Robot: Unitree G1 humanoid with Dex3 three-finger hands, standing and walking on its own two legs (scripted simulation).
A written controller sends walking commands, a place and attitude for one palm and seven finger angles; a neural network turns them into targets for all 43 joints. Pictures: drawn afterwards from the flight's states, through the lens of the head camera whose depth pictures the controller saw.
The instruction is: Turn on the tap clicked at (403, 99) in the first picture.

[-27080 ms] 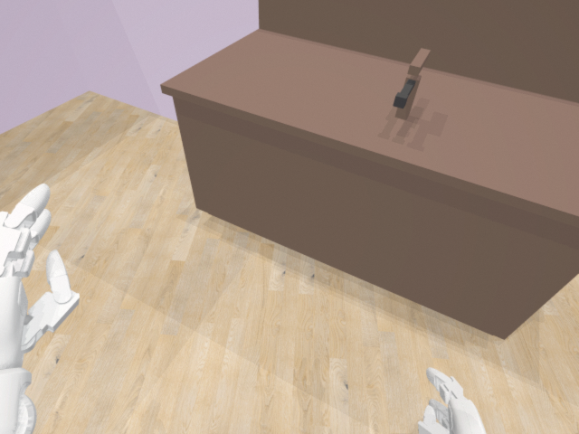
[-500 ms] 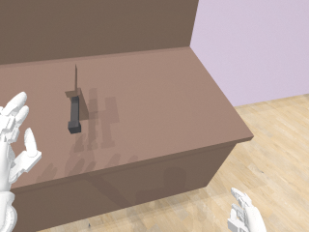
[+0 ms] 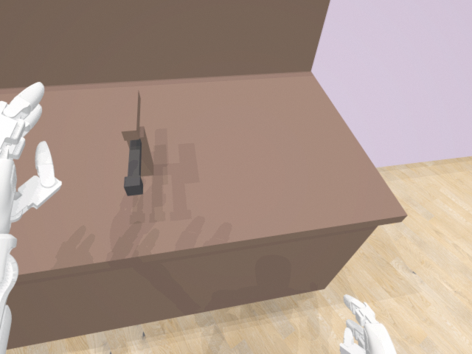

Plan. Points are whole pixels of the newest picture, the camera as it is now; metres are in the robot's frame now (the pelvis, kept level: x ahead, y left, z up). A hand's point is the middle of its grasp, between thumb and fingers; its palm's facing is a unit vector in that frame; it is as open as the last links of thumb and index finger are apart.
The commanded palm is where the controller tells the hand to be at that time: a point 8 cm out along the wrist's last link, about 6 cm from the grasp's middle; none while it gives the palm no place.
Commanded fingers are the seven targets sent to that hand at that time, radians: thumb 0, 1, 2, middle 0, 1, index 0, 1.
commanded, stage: turn the palm inward beside the body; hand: left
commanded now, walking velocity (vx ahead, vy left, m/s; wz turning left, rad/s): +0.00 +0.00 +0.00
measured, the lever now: (133, 185) +0.38 +0.24 +0.04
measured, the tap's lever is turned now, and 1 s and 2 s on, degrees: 0 0 0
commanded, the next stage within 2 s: none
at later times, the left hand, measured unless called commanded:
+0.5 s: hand (80, 237) +0.21 +0.22 +0.16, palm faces +0.48 -0.82 -0.31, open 7.4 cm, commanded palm +0.16 +0.25 +0.16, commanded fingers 0.00 0.90 0.90 -0.20 -0.30 -0.20 -0.30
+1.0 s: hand (118, 244) +0.22 +0.19 +0.13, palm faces +0.41 -0.88 -0.25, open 7.4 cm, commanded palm +0.17 +0.23 +0.14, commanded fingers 0.00 0.90 0.90 -0.20 -0.30 -0.20 -0.30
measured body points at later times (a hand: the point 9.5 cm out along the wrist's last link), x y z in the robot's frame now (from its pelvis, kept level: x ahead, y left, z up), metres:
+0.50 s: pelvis +0.01 -0.05 -0.02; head +0.00 -0.07 +0.43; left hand +0.18 +0.26 +0.17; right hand +0.24 -0.24 -0.09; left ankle +0.05 +0.09 -0.74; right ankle +0.04 -0.12 -0.74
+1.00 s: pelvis +0.04 -0.06 -0.02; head +0.04 -0.09 +0.43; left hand +0.19 +0.23 +0.14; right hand +0.25 -0.29 -0.09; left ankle +0.05 +0.09 -0.74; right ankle +0.04 -0.12 -0.74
